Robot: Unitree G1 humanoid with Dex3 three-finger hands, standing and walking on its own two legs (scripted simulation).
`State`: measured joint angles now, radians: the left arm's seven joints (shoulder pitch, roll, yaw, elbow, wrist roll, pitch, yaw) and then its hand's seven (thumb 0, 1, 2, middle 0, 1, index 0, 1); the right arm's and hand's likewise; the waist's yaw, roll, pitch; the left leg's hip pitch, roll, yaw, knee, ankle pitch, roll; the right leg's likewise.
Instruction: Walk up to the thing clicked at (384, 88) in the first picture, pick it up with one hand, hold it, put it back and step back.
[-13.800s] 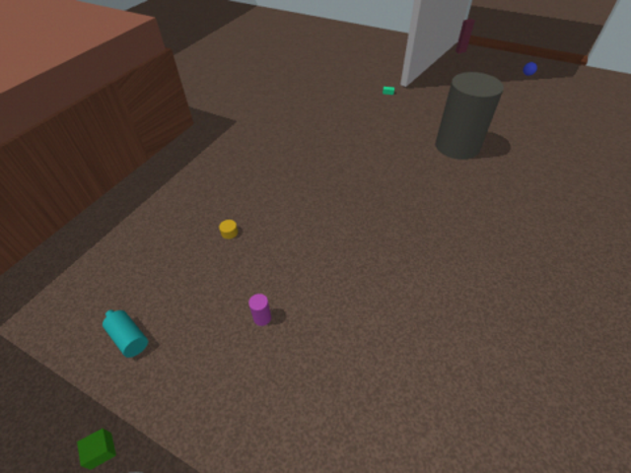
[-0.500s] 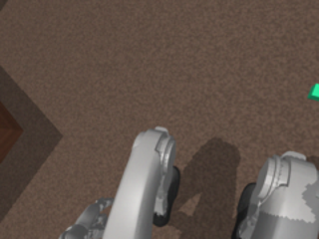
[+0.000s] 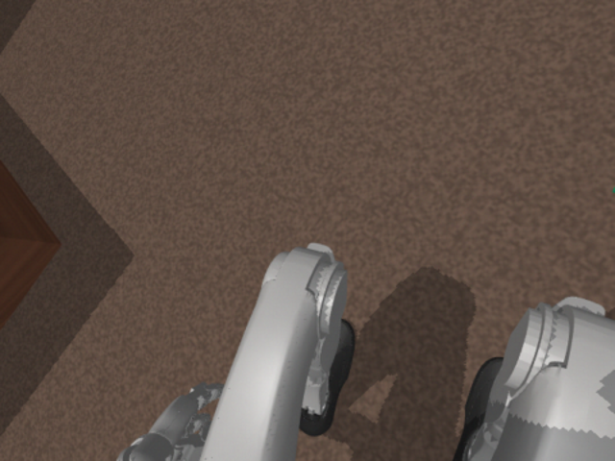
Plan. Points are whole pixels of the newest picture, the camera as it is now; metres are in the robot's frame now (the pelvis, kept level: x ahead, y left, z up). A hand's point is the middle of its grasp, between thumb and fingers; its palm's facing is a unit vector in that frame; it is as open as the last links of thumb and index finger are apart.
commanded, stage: rise first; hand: right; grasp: from above
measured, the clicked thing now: out of the picture +0.49 -0.35 -0.30
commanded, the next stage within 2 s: approach in 0.72 s
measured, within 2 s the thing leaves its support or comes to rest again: neither
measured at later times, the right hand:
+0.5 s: hand out of the picture +0.43 -0.38 -0.17, palm faces -0.43 +0.14 -0.89, open 11.3 cm
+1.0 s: hand out of the picture +0.44 -0.37 -0.17, palm faces -0.44 +0.13 -0.89, open 11.7 cm
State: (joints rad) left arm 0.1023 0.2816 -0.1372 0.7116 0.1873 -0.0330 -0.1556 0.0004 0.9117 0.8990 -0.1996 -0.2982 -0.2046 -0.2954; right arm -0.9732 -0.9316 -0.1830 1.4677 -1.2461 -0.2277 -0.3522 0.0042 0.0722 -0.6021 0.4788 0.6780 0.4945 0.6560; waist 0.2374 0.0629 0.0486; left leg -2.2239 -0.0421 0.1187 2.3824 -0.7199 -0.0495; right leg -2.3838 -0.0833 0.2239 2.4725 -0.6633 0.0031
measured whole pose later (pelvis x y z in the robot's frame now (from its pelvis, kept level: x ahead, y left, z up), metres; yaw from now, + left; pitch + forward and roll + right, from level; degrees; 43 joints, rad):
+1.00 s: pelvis +0.00 +0.00 +0.00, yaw +0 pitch +31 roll +11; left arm 0.11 0.28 -0.16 0.71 0.19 -0.06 -0.15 0.00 0.90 0.89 -0.20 -0.30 -0.20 -0.30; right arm -1.04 -0.94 -0.11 1.52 -1.25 -0.22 -0.36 0.00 0.13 -0.65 0.43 0.70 0.44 0.68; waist 0.26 0.07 0.05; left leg -2.23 -0.04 0.12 2.38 -0.71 -0.05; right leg -2.39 -0.08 0.22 2.47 -0.65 0.00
